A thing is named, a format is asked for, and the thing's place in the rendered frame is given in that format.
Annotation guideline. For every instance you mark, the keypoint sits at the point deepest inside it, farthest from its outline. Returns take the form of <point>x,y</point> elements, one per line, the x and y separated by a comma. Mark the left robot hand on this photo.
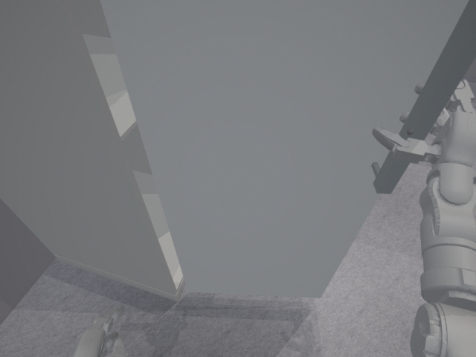
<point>95,343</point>

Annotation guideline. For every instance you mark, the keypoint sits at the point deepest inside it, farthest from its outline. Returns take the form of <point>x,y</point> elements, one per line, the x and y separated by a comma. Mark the right robot hand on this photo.
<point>456,133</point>

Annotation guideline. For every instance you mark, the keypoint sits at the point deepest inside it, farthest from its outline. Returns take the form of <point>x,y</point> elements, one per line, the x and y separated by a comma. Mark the right robot upper arm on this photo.
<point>441,330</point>

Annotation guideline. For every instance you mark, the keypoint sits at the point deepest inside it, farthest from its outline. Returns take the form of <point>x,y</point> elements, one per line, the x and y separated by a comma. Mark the handle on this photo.
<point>453,63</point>

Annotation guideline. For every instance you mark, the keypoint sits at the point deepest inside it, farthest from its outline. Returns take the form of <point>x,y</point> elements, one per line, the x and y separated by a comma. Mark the robot right forearm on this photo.
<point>448,236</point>

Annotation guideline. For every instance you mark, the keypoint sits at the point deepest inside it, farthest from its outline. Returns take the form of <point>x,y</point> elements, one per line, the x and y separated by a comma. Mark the fridge door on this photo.
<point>257,116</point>

